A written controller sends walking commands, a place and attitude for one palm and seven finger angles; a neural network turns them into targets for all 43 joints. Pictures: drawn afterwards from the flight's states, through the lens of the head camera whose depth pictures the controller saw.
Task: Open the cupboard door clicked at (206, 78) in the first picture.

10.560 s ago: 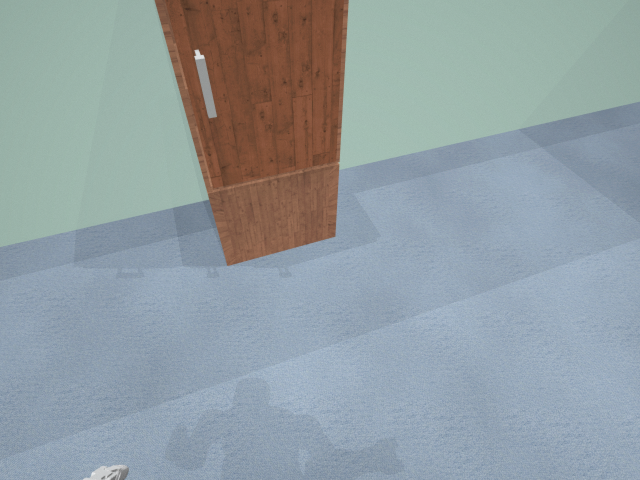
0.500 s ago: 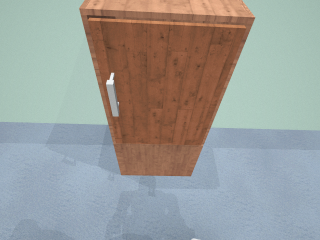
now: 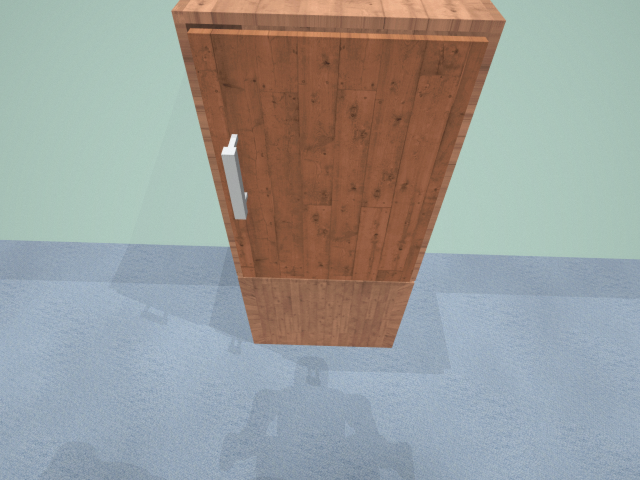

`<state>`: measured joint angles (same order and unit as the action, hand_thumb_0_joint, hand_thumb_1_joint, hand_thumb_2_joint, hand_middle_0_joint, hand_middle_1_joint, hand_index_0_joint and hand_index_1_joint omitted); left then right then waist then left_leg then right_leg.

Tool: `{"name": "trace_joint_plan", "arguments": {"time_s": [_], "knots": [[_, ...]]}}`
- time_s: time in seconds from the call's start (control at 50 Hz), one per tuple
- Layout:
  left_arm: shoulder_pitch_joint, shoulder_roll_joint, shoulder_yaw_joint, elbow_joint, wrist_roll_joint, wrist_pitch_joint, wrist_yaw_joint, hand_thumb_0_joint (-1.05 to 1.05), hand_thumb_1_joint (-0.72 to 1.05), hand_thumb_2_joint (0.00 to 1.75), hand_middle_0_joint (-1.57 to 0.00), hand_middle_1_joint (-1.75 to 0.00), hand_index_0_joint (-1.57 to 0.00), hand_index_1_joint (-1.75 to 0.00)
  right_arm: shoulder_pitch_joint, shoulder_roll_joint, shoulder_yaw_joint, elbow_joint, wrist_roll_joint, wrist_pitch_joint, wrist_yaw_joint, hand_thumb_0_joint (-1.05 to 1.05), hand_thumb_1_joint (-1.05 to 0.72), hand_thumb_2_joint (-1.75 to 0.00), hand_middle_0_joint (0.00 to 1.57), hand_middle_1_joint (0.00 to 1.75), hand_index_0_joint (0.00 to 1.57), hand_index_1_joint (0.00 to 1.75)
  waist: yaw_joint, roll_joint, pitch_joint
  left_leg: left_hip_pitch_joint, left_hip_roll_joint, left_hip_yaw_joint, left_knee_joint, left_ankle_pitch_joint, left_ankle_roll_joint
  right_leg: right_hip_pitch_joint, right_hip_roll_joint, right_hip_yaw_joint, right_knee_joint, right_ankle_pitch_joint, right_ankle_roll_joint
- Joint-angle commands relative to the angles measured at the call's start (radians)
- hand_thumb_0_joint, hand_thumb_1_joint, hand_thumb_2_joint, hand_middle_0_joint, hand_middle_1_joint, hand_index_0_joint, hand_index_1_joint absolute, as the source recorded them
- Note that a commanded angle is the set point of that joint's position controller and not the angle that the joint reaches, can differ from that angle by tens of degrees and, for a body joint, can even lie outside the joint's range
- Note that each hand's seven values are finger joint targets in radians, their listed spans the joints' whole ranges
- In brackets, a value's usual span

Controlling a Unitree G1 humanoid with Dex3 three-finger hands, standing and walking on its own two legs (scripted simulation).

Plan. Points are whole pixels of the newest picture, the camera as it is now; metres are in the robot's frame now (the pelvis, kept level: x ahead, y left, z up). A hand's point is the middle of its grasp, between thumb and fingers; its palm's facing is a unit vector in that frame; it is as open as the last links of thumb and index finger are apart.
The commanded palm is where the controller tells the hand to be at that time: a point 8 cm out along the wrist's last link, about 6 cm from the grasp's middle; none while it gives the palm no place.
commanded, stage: come to a stop and stand still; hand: left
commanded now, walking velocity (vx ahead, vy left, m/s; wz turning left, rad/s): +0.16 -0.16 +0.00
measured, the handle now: (237, 178) +0.60 +0.21 +0.01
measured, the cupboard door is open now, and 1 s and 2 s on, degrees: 0 0 0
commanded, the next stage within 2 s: look again from close up in 0.22 s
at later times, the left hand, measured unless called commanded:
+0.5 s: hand out of the picture +0.02 +0.15 -0.17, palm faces +0.00 -0.97 -0.23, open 7.2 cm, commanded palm none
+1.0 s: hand out of the picture -0.02 +0.13 -0.17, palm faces +0.06 -0.98 -0.18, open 7.3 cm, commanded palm none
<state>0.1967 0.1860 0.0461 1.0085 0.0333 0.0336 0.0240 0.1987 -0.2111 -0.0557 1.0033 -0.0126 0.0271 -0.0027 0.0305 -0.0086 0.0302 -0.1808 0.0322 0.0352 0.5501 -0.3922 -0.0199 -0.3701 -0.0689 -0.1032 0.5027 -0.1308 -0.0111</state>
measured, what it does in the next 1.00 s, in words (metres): steps on the spot: right foot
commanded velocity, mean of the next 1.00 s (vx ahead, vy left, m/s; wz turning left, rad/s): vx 0.05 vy -0.03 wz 0.00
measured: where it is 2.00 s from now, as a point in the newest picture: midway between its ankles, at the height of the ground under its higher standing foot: outside the picture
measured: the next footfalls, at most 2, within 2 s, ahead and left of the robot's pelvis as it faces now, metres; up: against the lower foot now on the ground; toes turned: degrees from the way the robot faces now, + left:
right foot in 0.34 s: +0.05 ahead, -0.11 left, +0.00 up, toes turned -3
right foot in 1.42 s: +0.13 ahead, -0.12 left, +0.00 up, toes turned -1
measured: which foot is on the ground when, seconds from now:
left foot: down 0.00-1.00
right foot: down 0.00-0.02, up 0.04-0.32, down 0.34-1.00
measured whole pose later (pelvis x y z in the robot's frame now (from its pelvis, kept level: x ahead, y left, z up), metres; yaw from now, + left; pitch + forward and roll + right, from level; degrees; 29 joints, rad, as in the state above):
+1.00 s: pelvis +0.01 -0.03 +0.01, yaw +1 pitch -2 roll +0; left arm 0.36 0.12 0.00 1.10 0.02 -0.02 0.03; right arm 0.33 -0.14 0.01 1.11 -0.02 0.00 -0.02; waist 0.00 0.02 0.00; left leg -0.20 0.03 0.05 0.50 -0.28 0.00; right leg -0.17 0.03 -0.09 0.47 -0.27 -0.07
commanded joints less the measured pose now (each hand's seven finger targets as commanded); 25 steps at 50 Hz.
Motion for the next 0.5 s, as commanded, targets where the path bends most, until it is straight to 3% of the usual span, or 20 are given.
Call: {"name": "trace_joint_plan", "arguments": {"time_s": [0.0,0.02,0.06,0.1,0.12,0.16,0.2,0.24,0.26,0.28,0.3,0.32,0.34,0.36,0.38,0.4,0.42,0.46,0.48], "knots": [[-0.020,0.047,0.014,-0.073,-0.027,-0.008,-0.008,0.00,0.90,0.90,-0.20,-0.30,-0.20,-0.30,0.161,-0.147,-0.009,-0.008,-0.025,-0.024,-0.021,0.00,-0.90,-0.90,0.20,0.30,0.20,0.30,-0.054,0.268,0.094,-0.158,0.293,-0.419,-0.496,-0.390,0.132,-0.103,0.056,0.025,0.165,-0.302,0.039],[-0.035,0.063,0.021,-0.061,-0.011,0.003,-0.012,0.00,0.90,0.90,-0.20,-0.30,-0.20,-0.30,0.075,-0.149,-0.010,-0.022,-0.024,-0.027,-0.021,0.00,-0.90,-0.90,0.20,0.30,0.20,0.30,-0.038,0.337,0.134,-0.264,0.314,-0.451,-0.547,-0.460,0.147,-0.080,0.034,0.086,0.292,-0.280,0.030],[0.044,0.076,0.032,-0.017,-0.003,0.000,-0.029,0.00,0.90,0.90,-0.20,-0.30,-0.20,-0.30,0.019,-0.108,0.006,-0.029,-0.018,-0.037,-0.030,0.00,-0.90,-0.90,0.20,0.30,0.20,0.30,0.004,0.216,0.147,-0.223,0.237,-0.308,-0.498,-0.260,0.127,-0.100,0.052,0.105,0.460,-0.214,0.035],[0.081,0.066,0.025,0.007,-0.004,-0.013,-0.036,0.00,0.90,0.90,-0.20,-0.30,-0.20,-0.30,0.066,-0.105,0.005,-0.014,-0.013,-0.048,-0.035,0.00,-0.90,-0.90,0.20,0.30,0.20,0.30,-0.009,0.149,0.102,-0.054,0.201,-0.217,-0.438,-0.077,0.126,-0.174,0.050,0.096,0.500,-0.183,0.043],[0.066,0.066,0.023,0.008,-0.006,-0.018,-0.037,0.00,0.90,0.90,-0.20,-0.30,-0.20,-0.30,0.103,-0.092,0.004,-0.002,-0.009,-0.052,-0.038,0.00,-0.90,-0.90,0.20,0.30,0.20,0.30,-0.025,0.111,0.096,0.004,0.210,-0.212,-0.422,-0.005,0.134,-0.201,0.037,0.098,0.476,-0.178,0.046],[0.024,0.055,0.014,-0.007,-0.007,-0.025,-0.036,0.00,0.90,0.90,-0.20,-0.30,-0.20,-0.30,0.180,-0.090,0.001,0.025,-0.014,-0.057,-0.042,0.00,-0.90,-0.90,0.20,0.30,0.20,0.30,-0.060,0.127,0.059,0.118,0.232,-0.224,-0.378,0.176,0.156,-0.214,0.022,0.088,0.393,-0.216,0.053],[-0.005,0.039,0.003,-0.014,-0.014,-0.029,-0.034,0.00,0.90,0.90,-0.20,-0.30,-0.20,-0.30,0.215,-0.091,-0.002,0.051,-0.017,-0.057,-0.046,0.00,-0.90,-0.90,0.20,0.30,0.20,0.30,-0.079,0.156,0.029,0.178,0.251,-0.213,-0.318,0.388,0.177,-0.172,0.017,0.075,0.279,-0.273,0.051],[-0.005,0.021,-0.005,-0.006,-0.022,-0.035,-0.030,0.00,0.90,0.90,-0.20,-0.30,-0.20,-0.30,0.218,-0.093,-0.001,0.068,-0.017,-0.052,-0.048,0.00,-0.90,-0.90,0.20,0.30,0.20,0.30,-0.080,0.167,0.004,0.155,0.242,-0.193,-0.251,0.575,0.172,-0.045,0.034,0.053,0.134,-0.305,0.043],[0.038,0.015,-0.007,0.015,-0.026,-0.038,-0.027,0.00,0.90,0.90,-0.20,-0.30,-0.20,-0.30,0.203,-0.092,0.000,0.076,-0.013,-0.050,-0.048,0.00,-0.90,-0.90,0.20,0.30,0.20,0.30,-0.059,0.170,-0.015,0.140,0.219,-0.171,-0.214,0.618,0.155,0.025,0.045,0.041,0.048,-0.242,0.038],[0.098,0.018,-0.006,0.043,-0.027,-0.043,-0.023,0.00,0.90,0.90,-0.20,-0.30,-0.20,-0.30,0.194,-0.089,-0.001,0.081,-0.007,-0.049,-0.049,0.00,-0.90,-0.90,0.20,0.30,0.20,0.30,-0.035,0.155,-0.040,0.104,0.195,-0.147,-0.166,0.589,0.125,0.130,0.047,0.031,-0.075,-0.112,0.035],[0.224,0.068,-0.011,0.126,-0.016,-0.065,0.031,0.00,0.90,0.90,-0.20,-0.30,-0.20,-0.30,0.047,-0.099,0.007,0.033,0.012,-0.067,-0.031,0.00,-0.90,-0.90,0.20,0.30,0.20,0.30,0.046,0.080,0.012,-0.069,0.158,-0.032,0.070,0.470,0.039,0.181,-0.050,0.181,-0.147,0.114,-0.003],[0.245,0.149,0.003,0.106,-0.009,-0.083,0.023,0.00,0.90,0.90,-0.20,-0.30,-0.20,-0.30,0.078,-0.007,0.031,-0.015,0.007,-0.069,-0.019,0.00,-0.90,-0.90,0.20,0.30,0.20,0.30,0.011,-0.116,-0.011,-0.187,0.018,0.022,0.166,0.204,0.009,0.316,-0.142,0.221,-0.161,0.524,-0.025],[0.230,0.126,-0.016,0.089,-0.008,-0.088,0.015,0.00,0.90,0.90,-0.20,-0.30,-0.20,-0.30,0.154,0.032,0.036,-0.025,-0.003,-0.062,-0.019,0.00,-0.90,-0.90,0.20,0.30,0.20,0.30,-0.032,-0.183,-0.116,-0.201,0.017,0.015,0.169,-0.095,0.006,0.339,-0.219,0.255,-0.114,0.511,-0.098],[0.211,0.083,-0.017,0.082,-0.007,-0.093,0.024,0.00,0.90,0.90,-0.20,-0.30,-0.20,-0.30,0.142,0.017,0.027,0.005,-0.009,-0.049,-0.020,0.00,-0.90,-0.90,0.20,0.30,0.20,0.30,-0.028,-0.237,-0.148,-0.188,0.004,0.014,0.221,-0.085,0.007,0.348,-0.176,0.237,-0.097,0.609,-0.114],[0.188,0.080,-0.016,0.075,-0.011,-0.093,0.030,0.00,0.90,0.90,-0.20,-0.30,-0.20,-0.30,0.157,0.017,0.027,0.013,-0.004,-0.045,-0.021,0.00,-0.90,-0.90,0.20,0.30,0.20,0.30,-0.039,-0.248,-0.146,-0.200,0.010,0.007,0.237,-0.069,0.010,0.364,-0.173,0.224,-0.078,0.661,-0.127],[0.173,0.070,-0.014,0.063,-0.011,-0.090,0.035,0.00,0.90,0.90,-0.20,-0.30,-0.20,-0.30,0.151,0.026,0.032,0.015,-0.001,-0.045,-0.022,0.00,-0.90,-0.90,0.20,0.30,0.20,0.30,-0.039,-0.163,-0.143,-0.179,0.010,0.013,0.198,-0.061,0.010,0.351,-0.176,0.223,-0.070,0.651,-0.145],[0.152,0.083,-0.012,0.054,-0.011,-0.083,0.035,0.00,0.90,0.90,-0.20,-0.30,-0.20,-0.30,0.160,0.048,0.033,0.018,-0.001,-0.043,-0.021,0.00,-0.90,-0.90,0.20,0.30,0.20,0.30,-0.052,-0.073,-0.136,-0.123,0.003,0.030,0.126,-0.012,0.011,0.303,-0.158,0.197,-0.066,0.529,-0.144],[0.112,0.073,-0.016,0.053,-0.019,-0.070,0.029,0.00,0.90,0.90,-0.20,-0.30,-0.20,-0.30,0.190,0.054,0.039,0.047,-0.006,-0.046,-0.025,0.00,-0.90,-0.90,0.20,0.30,0.20,0.30,-0.070,-0.017,-0.057,0.004,0.005,0.017,-0.057,0.148,0.010,0.156,-0.112,0.182,-0.064,0.227,-0.099],[0.112,0.052,-0.023,0.053,-0.023,-0.064,0.026,0.00,0.90,0.90,-0.20,-0.30,-0.20,-0.30,0.196,0.030,0.039,0.054,-0.008,-0.049,-0.027,0.00,-0.90,-0.90,0.20,0.30,0.20,0.30,-0.067,0.028,-0.003,0.013,0.047,-0.028,-0.098,0.229,0.026,0.092,-0.064,0.163,-0.063,0.070,-0.066]]}}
